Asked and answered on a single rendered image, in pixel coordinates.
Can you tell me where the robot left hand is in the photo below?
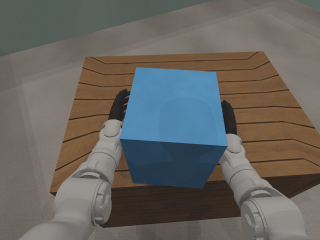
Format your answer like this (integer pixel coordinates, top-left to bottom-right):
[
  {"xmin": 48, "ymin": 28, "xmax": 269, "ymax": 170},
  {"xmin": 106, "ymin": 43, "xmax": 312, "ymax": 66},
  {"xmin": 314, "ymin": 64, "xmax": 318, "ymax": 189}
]
[{"xmin": 108, "ymin": 89, "xmax": 131, "ymax": 122}]

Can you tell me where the right robot upper arm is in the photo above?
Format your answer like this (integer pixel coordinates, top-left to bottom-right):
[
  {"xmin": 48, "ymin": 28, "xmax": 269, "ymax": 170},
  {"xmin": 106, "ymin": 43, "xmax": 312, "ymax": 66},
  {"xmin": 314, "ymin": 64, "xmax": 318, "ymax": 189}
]
[{"xmin": 240, "ymin": 196, "xmax": 320, "ymax": 240}]

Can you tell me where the robot right forearm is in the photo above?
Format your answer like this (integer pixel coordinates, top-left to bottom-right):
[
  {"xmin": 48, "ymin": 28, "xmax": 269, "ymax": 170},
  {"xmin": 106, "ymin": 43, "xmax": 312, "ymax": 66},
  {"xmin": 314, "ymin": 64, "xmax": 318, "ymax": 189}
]
[{"xmin": 219, "ymin": 133, "xmax": 307, "ymax": 235}]

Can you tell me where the robot left forearm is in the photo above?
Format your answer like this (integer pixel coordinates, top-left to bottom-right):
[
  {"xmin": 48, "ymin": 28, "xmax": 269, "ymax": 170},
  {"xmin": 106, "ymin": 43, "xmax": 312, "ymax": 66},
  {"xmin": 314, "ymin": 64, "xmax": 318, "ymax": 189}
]
[{"xmin": 53, "ymin": 119, "xmax": 123, "ymax": 216}]

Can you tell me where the robot right hand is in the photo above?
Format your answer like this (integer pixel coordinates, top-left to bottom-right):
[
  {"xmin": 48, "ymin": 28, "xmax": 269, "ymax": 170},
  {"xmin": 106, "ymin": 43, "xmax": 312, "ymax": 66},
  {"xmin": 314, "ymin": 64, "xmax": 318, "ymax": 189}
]
[{"xmin": 221, "ymin": 100, "xmax": 237, "ymax": 135}]

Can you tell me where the pedestal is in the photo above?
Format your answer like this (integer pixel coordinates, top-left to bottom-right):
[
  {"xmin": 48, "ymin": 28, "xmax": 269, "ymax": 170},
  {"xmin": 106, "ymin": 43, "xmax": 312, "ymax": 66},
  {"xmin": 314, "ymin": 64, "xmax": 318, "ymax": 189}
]
[{"xmin": 49, "ymin": 51, "xmax": 320, "ymax": 228}]

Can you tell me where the left robot upper arm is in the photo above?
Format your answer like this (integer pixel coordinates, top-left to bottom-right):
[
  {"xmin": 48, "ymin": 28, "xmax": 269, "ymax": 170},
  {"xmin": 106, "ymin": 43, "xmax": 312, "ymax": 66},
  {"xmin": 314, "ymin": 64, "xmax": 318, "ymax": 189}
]
[{"xmin": 19, "ymin": 177, "xmax": 112, "ymax": 240}]

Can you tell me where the carton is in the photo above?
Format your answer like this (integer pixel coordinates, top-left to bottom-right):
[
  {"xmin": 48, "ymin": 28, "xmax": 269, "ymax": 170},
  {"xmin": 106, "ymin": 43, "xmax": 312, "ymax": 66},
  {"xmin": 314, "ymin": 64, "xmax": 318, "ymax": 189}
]
[{"xmin": 119, "ymin": 67, "xmax": 228, "ymax": 189}]

